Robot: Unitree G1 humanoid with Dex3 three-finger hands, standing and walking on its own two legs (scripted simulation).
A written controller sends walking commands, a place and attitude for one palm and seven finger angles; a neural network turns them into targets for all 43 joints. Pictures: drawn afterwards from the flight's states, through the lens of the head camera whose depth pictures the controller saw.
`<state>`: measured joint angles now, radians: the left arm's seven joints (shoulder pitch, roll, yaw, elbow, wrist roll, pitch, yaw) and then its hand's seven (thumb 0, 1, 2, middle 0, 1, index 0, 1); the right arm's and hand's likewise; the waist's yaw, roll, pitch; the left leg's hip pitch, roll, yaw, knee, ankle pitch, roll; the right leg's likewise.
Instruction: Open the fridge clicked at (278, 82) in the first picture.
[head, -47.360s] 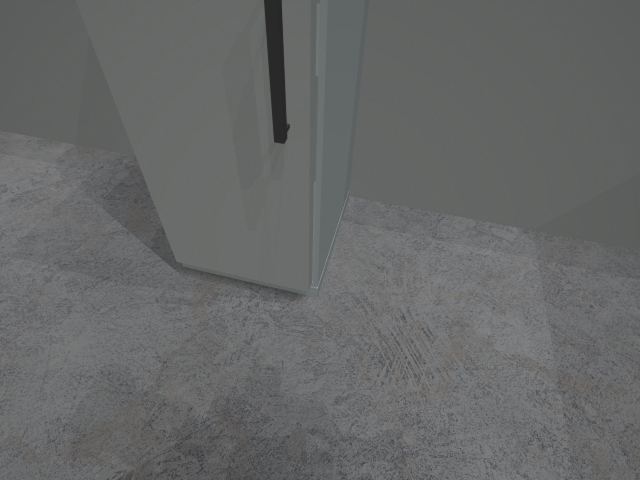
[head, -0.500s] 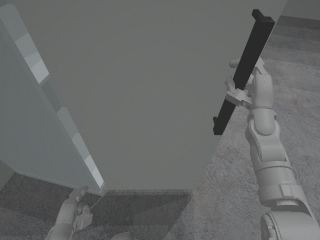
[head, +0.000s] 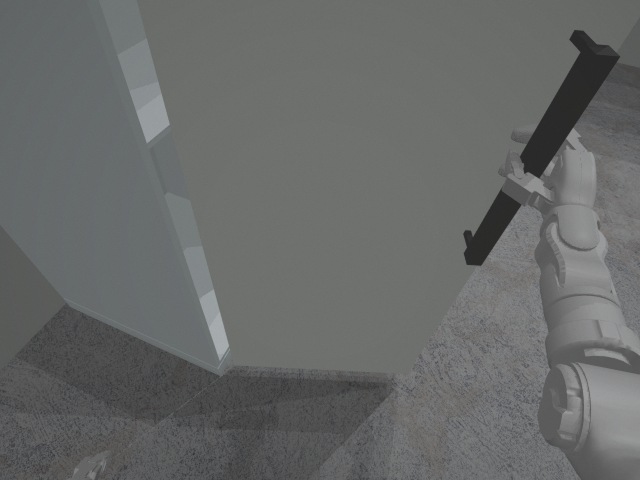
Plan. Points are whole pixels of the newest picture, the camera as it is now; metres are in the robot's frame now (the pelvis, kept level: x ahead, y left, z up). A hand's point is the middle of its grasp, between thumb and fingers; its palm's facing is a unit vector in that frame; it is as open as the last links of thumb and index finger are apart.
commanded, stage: stop walking and hold the door back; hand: right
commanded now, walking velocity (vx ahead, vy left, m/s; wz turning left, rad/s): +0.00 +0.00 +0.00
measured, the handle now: (515, 171) +0.51 -0.17 +0.15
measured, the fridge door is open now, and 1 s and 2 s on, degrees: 69 73 71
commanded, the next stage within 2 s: loosen the grip on the handle in 0.44 s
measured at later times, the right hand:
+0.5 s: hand (522, 203) +0.43 -0.16 +0.16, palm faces +0.01 +0.99 -0.16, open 6.1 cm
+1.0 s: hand (515, 209) +0.43 -0.16 +0.14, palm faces +0.00 +0.98 -0.18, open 13.4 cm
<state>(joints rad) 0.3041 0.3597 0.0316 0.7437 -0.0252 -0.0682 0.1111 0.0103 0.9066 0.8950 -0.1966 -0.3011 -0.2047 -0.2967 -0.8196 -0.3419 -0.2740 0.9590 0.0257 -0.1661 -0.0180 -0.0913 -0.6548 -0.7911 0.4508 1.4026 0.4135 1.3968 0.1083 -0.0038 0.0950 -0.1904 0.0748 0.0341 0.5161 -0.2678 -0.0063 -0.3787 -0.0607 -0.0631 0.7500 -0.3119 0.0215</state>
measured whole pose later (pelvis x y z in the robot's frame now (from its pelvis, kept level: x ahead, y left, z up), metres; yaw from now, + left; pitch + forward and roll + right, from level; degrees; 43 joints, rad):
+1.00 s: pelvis -0.01 -0.02 -0.01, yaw +3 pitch +3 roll +0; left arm 0.38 0.28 0.05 0.75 -0.02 -0.06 0.01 0.01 0.90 0.90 -0.20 -0.30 -0.20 -0.30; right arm -0.64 -0.37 -0.22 0.72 0.05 -0.26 0.07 -0.01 0.42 -0.26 0.38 1.31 0.33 1.29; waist 0.10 0.00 0.01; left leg -0.34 0.01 0.07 0.60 -0.31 0.02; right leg -0.42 -0.09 -0.09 0.58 -0.20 0.01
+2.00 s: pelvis +0.01 -0.04 -0.01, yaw +2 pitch +3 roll +1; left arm 0.33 0.26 0.01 0.70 -0.04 -0.06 0.04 0.01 0.90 0.89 -0.20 -0.30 -0.21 -0.30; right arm -0.41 -0.39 -0.28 0.49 0.15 -0.28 0.22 -0.02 0.55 -0.20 0.25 1.15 0.25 1.15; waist 0.04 -0.03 -0.04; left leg -0.30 0.03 0.06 0.59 -0.34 -0.01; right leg -0.41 -0.07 -0.09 0.62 -0.26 -0.01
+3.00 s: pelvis +0.02 -0.02 +0.00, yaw +1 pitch -5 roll +0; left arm 0.17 0.25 -0.05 0.66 -0.07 -0.16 0.11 0.01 0.90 0.90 -0.20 -0.30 -0.21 -0.30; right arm 0.06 -0.30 -0.33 -0.11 0.32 0.25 0.18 -0.02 0.55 -0.20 0.25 1.15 0.25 1.15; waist -0.05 -0.04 -0.04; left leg -0.08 0.02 0.09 0.47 -0.31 0.01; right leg -0.18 -0.06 -0.07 0.48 -0.21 0.02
